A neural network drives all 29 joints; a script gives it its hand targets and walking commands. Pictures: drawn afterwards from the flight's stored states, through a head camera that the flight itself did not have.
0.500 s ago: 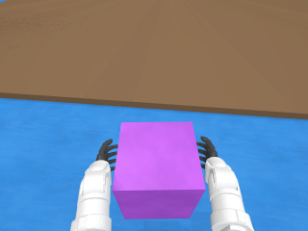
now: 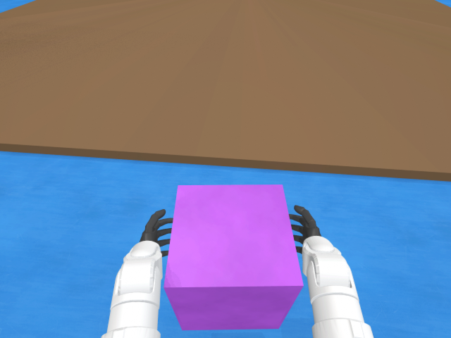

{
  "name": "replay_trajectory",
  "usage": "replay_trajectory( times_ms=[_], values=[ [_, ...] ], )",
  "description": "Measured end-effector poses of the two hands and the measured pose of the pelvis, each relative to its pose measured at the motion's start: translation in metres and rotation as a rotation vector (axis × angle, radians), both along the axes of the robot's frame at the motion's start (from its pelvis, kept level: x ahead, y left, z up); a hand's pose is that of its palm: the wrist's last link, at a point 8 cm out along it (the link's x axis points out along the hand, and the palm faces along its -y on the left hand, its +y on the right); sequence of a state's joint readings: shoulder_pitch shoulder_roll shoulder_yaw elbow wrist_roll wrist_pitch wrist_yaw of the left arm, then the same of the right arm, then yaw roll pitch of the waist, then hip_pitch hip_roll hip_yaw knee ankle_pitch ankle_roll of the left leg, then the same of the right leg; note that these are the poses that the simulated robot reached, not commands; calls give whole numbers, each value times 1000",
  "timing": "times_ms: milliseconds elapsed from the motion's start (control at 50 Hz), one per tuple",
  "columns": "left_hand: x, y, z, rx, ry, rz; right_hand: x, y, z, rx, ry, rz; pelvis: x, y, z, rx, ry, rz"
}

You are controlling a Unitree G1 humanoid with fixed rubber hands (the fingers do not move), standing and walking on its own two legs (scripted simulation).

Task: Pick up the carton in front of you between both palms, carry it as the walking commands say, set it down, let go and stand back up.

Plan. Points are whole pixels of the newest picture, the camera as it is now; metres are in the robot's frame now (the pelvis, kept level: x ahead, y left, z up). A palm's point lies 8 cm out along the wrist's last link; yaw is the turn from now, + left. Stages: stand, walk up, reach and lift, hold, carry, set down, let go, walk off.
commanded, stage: reach and lift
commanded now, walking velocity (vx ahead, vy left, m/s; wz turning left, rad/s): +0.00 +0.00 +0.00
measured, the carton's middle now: (230, 260) +0.30 +0.00 -0.04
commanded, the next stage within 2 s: hold in 0.14 s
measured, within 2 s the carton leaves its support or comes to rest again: neither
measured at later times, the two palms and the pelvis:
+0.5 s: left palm (149, 251) +0.27 +0.15 +0.05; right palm (317, 247) +0.28 -0.15 +0.05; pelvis -0.01 +0.00 +0.00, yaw +0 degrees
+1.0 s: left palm (156, 191) +0.38 +0.15 +0.08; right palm (307, 188) +0.39 -0.15 +0.09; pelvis +0.11 +0.00 -0.01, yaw -2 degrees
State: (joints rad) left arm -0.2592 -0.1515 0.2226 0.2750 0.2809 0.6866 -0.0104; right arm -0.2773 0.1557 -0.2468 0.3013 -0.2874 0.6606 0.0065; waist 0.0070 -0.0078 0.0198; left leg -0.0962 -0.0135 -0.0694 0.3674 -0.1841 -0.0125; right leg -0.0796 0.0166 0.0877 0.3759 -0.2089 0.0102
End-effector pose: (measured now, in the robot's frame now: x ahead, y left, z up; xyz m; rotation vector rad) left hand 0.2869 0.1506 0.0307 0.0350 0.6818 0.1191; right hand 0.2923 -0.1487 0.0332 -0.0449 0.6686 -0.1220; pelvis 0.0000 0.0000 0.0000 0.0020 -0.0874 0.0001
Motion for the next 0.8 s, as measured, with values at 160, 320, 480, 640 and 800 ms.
replay_trajectory(
  times_ms=[160, 320, 480, 640, 800],
  values=[
    [-3, -1, 4, 0, -4, 4, -2, -1, 4, 2, -4, 2, 0, -2, 0, 0, -11, 2],
    [-9, -3, 19, 0, -34, -2, -10, -3, 19, 3, -34, -5, -2, -3, 1, 0, -33, 5],
    [-15, -4, 16, -5, -7, -3, -17, -4, 16, 9, -7, -14, -11, -2, 0, 0, -55, 4],
    [-4, -7, 27, -10, -45, 2, -8, -7, 24, 30, -46, -28, -6, -4, -5, 5, 55, -40],
    [27, -33, 46, -21, -31, -3, 17, -33, 41, 54, -32, -63, 29, -18, -2, 14, 130, -10]
  ],
)
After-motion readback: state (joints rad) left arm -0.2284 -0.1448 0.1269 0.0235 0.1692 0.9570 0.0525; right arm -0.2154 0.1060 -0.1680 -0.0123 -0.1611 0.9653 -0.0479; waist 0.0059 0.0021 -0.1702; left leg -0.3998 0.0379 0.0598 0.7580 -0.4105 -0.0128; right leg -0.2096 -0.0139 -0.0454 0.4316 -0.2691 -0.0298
